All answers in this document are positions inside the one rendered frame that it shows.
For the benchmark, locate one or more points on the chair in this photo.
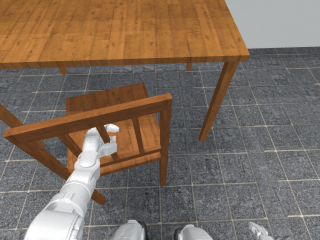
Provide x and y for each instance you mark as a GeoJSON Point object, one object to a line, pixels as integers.
{"type": "Point", "coordinates": [139, 140]}

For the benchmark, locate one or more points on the robot left shin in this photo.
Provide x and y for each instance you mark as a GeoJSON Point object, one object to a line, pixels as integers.
{"type": "Point", "coordinates": [133, 221]}

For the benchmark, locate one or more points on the robot left upper arm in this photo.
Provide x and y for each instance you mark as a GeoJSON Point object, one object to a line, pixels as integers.
{"type": "Point", "coordinates": [57, 225]}

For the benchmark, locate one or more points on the robot right hand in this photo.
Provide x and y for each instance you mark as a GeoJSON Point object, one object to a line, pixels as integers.
{"type": "Point", "coordinates": [259, 231]}

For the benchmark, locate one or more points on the robot left forearm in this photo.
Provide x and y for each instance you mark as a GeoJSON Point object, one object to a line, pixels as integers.
{"type": "Point", "coordinates": [78, 189]}

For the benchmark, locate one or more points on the table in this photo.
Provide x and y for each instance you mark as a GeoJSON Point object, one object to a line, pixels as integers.
{"type": "Point", "coordinates": [81, 33]}

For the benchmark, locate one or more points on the robot right thigh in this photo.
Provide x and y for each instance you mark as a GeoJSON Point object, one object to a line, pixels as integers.
{"type": "Point", "coordinates": [194, 233]}

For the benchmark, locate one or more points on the robot left hand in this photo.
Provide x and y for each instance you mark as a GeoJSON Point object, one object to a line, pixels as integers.
{"type": "Point", "coordinates": [94, 142]}

